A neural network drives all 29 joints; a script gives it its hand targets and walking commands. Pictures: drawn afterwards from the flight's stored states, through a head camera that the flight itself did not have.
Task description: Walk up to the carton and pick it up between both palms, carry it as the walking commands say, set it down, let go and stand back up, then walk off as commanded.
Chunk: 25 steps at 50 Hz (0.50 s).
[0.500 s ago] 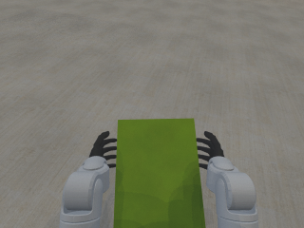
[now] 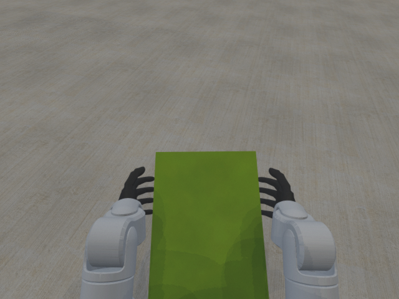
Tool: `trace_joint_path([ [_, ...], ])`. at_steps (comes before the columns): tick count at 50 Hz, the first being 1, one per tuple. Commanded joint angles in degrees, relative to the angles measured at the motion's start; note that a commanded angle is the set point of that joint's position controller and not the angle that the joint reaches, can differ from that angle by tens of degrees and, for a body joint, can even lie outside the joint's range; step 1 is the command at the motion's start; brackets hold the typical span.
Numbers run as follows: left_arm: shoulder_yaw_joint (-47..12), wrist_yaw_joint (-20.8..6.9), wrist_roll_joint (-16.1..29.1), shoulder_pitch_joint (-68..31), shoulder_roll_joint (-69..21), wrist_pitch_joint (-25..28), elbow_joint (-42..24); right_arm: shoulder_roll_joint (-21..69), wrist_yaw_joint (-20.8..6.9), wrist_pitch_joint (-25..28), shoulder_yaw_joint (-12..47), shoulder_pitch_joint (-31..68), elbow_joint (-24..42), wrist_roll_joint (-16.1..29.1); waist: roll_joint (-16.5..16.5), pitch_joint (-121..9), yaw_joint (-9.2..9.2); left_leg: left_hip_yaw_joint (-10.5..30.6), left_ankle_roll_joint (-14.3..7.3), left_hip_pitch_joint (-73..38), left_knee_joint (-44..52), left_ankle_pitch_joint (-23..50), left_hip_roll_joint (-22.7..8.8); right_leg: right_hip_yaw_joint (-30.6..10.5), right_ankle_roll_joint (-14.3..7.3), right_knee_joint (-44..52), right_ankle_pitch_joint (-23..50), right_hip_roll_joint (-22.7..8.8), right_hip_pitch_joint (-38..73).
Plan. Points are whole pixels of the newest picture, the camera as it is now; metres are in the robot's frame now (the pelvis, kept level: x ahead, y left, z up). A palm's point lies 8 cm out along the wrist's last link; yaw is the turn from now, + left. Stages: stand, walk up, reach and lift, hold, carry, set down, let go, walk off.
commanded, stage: carry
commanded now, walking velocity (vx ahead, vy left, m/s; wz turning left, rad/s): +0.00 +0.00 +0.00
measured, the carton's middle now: (205, 221) +0.30 +0.00 +0.00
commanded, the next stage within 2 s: hold in 0.64 s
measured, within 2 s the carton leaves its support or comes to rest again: neither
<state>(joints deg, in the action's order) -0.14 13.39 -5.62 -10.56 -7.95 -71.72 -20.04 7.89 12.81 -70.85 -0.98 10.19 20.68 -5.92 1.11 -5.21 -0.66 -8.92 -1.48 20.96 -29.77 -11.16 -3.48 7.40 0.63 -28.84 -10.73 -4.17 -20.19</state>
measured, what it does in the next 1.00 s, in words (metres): stands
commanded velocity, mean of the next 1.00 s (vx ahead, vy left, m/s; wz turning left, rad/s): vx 0.00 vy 0.00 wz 0.00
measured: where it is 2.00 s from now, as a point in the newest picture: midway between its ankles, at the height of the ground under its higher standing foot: outside the picture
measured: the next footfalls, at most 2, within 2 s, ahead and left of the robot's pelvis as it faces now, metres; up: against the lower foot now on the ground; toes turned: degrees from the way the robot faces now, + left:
none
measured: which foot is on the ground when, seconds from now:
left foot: down 0.00-1.00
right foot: down 0.00-1.00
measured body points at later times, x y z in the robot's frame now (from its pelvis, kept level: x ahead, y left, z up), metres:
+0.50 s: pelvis +0.01 +0.00 +0.00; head +0.00 +0.01 +0.45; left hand +0.30 +0.14 +0.09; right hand +0.30 -0.14 +0.10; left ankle +0.05 +0.10 -0.73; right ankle +0.04 -0.13 -0.73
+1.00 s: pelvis +0.02 -0.01 +0.00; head -0.04 -0.01 +0.45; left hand +0.30 +0.13 +0.04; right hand +0.31 -0.15 +0.05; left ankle +0.05 +0.10 -0.73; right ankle +0.05 -0.12 -0.73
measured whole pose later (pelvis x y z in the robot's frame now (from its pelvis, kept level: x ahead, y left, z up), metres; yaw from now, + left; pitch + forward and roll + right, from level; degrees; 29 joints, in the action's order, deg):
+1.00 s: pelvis +0.02 -0.01 +0.00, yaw +3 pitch -9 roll -1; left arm 3.9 5.9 -10.7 -10.2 -7.8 -42.7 12.1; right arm 7.8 5.0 -42.7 -6.3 10.6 -11.1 -13.6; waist -0.3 1.2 2.3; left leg -2.6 -1.0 5.7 -27.9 -13.1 -1.2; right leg 5.1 -0.2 -25.7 -13.2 -1.4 -3.2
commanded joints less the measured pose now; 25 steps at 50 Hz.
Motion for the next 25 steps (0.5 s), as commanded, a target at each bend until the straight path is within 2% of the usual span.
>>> trace_joint_path([
  [1, -26.6, -12.2, 17.7, -18.0, -55.7, 1.5, -4.9, 55.0, -12.1, 1.5, 26.4, 17.9, 4.9, 17.3, -1.1, -10.8, 0.03, 6.3, 0.4, -3.2, 6.8, -3.6, -6.0, -5.0, -1.1, 4.5, -0.4, -4.6, 5.0],
  [12, -26.4, -12.5, 17.5, -18.4, -56.1, 1.8, -4.5, 55.7, -12.3, 1.8, 26.7, 18.0, 4.6, 17.2, -0.9, -12.0, 0.10, 6.2, 0.1, -4.3, 5.2, 0.4, -5.8, -5.0, -1.6, 3.9, 2.9, -4.7, 5.8],
  [25, -25.5, -12.8, 16.7, -19.1, -55.7, 3.2, -2.3, 55.5, -12.7, 3.2, 25.8, 18.4, 2.3, 16.3, -1.0, -12.3, 0.08, 6.2, 0.0, -4.7, 4.7, 1.8, -5.8, -4.9, -1.7, 3.2, 4.2, -4.7, 6.0],
])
